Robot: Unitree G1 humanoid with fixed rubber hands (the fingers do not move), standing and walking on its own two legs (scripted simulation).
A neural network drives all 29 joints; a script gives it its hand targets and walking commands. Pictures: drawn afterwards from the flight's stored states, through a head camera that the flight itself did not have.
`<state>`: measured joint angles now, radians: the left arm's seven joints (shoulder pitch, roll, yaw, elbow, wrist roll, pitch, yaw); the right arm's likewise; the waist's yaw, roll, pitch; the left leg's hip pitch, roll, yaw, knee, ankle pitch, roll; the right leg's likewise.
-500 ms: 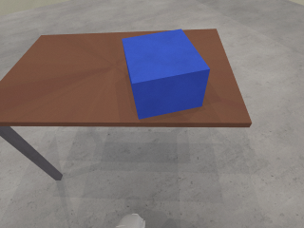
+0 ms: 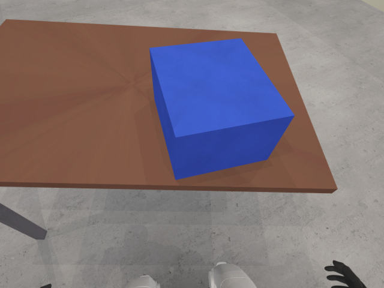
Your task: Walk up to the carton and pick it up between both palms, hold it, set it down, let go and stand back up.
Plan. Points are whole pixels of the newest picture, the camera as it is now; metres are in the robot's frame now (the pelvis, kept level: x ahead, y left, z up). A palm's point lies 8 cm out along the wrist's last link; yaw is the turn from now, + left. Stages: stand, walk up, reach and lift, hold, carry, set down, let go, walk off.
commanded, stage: walk up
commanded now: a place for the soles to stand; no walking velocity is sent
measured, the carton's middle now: (209, 105) +0.52 -0.06 +0.04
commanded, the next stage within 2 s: reach and lift in 1.54 s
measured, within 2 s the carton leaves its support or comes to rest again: neither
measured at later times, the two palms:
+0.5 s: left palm (36, 275) +0.17 +0.31 -0.09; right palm out of the picture +0.08 -0.32 -0.10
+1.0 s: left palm out of the picture +0.12 +0.32 -0.09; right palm out of the picture +0.11 -0.32 -0.09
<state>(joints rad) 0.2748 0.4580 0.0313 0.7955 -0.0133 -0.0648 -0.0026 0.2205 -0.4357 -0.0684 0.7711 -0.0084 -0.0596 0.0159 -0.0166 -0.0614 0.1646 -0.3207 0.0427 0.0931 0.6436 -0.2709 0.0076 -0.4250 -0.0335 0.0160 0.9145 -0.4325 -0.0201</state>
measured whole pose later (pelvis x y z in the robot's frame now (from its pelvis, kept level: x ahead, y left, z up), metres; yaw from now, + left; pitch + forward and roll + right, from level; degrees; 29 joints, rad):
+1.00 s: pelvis +0.01 +0.01 +0.02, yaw -4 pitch -2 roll +1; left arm 0.06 0.41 0.01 1.09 0.00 0.00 -0.02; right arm 0.03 -0.41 -0.02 1.04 0.01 -0.01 0.01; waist 0.01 0.00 0.11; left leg -0.21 0.01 0.06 0.48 -0.23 0.00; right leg -0.30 -0.02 0.03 0.48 -0.15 0.02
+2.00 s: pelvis +0.04 -0.02 +0.01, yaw +0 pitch -5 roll +0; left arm 0.15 0.31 0.10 0.34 0.06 0.49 0.02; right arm 0.13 -0.36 -0.10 0.73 0.00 -0.05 0.09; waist -0.01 -0.03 0.12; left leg -0.15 0.07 0.03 0.54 -0.31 -0.05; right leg -0.19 0.01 -0.04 0.55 -0.29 -0.02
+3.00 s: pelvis +0.04 -0.02 +0.03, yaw -2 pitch -3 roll +0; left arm 0.44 0.07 -0.02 -0.16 -0.02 0.28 0.18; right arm 0.35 -0.51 -0.16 0.19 0.28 0.04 0.29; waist 0.01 0.00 -0.02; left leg -0.06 0.06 0.06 0.31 -0.19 -0.05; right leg -0.14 0.03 0.01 0.35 -0.17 -0.03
